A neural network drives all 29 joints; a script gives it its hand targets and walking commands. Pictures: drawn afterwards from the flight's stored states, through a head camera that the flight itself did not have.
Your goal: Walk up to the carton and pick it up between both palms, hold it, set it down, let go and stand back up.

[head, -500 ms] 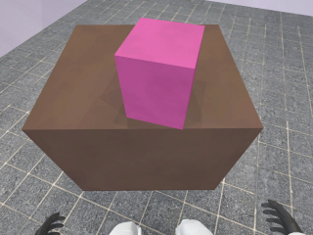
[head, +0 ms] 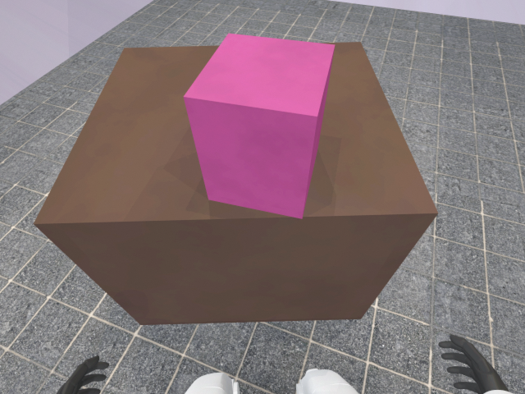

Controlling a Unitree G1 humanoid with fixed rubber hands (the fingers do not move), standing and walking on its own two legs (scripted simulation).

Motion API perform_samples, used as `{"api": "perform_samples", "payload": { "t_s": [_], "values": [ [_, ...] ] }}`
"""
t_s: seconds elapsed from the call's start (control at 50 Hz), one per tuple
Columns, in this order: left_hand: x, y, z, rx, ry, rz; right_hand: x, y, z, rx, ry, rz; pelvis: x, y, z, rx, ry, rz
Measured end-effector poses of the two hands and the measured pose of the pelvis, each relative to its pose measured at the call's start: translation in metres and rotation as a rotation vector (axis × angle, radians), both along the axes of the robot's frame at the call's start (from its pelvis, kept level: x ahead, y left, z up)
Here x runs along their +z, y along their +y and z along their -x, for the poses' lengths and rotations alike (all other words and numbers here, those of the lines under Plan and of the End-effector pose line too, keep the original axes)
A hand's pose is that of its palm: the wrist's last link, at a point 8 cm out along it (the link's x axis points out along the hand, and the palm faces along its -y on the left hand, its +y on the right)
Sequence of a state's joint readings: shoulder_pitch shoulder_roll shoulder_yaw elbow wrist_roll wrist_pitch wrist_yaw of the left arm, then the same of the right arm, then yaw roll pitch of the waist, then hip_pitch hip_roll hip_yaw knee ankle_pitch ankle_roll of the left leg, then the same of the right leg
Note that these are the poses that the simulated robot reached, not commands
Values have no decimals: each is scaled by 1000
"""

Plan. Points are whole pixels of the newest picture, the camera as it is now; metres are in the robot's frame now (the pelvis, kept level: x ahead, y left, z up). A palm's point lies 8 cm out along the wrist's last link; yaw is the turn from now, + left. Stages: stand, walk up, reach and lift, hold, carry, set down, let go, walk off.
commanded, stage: walk up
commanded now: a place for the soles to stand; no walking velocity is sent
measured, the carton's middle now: (266, 128) +0.56 +0.00 +0.07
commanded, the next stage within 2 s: none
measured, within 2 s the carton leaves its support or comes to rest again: neither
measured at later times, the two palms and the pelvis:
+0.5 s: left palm out of the picture +0.12 +0.31 -0.08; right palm (490, 391) +0.13 -0.31 -0.07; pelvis +0.00 +0.00 +0.00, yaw -1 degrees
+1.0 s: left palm out of the picture +0.12 +0.30 -0.08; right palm (497, 392) +0.13 -0.32 -0.07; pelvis +0.00 +0.00 +0.00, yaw -1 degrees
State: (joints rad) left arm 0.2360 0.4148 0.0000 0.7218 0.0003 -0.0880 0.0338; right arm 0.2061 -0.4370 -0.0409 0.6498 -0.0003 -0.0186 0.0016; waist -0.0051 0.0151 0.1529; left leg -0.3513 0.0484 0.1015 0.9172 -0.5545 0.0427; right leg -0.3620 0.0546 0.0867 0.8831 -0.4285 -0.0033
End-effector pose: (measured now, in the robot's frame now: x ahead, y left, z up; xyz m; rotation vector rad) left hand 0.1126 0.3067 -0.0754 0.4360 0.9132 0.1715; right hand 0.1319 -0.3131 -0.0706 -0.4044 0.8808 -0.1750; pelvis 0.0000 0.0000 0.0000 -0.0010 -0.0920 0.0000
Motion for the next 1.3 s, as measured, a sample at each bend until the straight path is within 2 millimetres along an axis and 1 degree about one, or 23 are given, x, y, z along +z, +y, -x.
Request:
{"api": "perform_samples", "payload": {
  "t_s": [0.12, 0.18, 0.24, 0.3, 0.36, 0.48, 0.58, 0.64, 0.82, 0.9, 0.96, 1.02, 1.14, 1.24, 1.3],
  "values": [
    [-4, 7, 1, 8, 17, 7, 3, 6, 1, 1, -8, 9, 0, 7, -1, -1, -5, 10],
    [-5, 4, -1, 7, 20, 10, 4, 3, 1, -1, -8, 12, 0, 4, -2, -3, -6, 8],
    [-5, -2, -3, 1, 15, 8, 1, -3, 2, -3, -4, 9, -2, -1, -2, -5, 0, -1],
    [-1, -4, -4, -4, 3, 1, 0, -5, 1, -6, -2, 1, 0, -4, -3, -6, 0, -4],
    [0, -2, -4, -8, 2, -1, 0, -3, 1, -9, -4, -1, 0, -1, -2, -9, 0, -3],
    [-4, 3, -4, 0, 20, 7, 3, 2, 2, -9, -9, 8, 0, 4, -4, -10, -3, 6],
    [-5, -5, -7, -7, 18, 8, 1, -6, 2, -12, -4, 9, -1, -3, -5, -13, 3, -4],
    [-1, -7, -9, -12, 5, 3, 1, -7, 1, -14, -3, 2, 0, -5, -5, -14, 3, -6],
    [-4, 1, -8, -7, 22, 9, 5, 0, 2, -16, -12, 10, 1, 3, -6, -18, -1, 4],
    [-5, -5, -10, -12, 21, 10, 4, -6, 2, -18, -10, 11, 0, -2, -6, -20, 3, -3],
    [-1, -8, -11, -17, 6, 4, 3, -9, 2, -19, -10, 4, 0, -5, -6, -21, 2, -6],
    [0, -7, -11, -21, 0, 2, 2, -7, 2, -22, -11, 2, 1, -4, -4, -22, 1, -5],
    [-4, 0, -9, -12, 18, 10, 5, -2, 5, -22, -17, 11, 0, 2, -5, -24, -3, 4],
    [-5, -7, -11, -18, 17, 10, 4, -9, 6, -25, -14, 11, -1, -4, -5, -27, 0, -4],
    [-1, -10, -12, -24, 3, 5, 3, -10, 6, -27, -12, 4, 1, -6, -4, -27, 0, -6]
  ]
}}
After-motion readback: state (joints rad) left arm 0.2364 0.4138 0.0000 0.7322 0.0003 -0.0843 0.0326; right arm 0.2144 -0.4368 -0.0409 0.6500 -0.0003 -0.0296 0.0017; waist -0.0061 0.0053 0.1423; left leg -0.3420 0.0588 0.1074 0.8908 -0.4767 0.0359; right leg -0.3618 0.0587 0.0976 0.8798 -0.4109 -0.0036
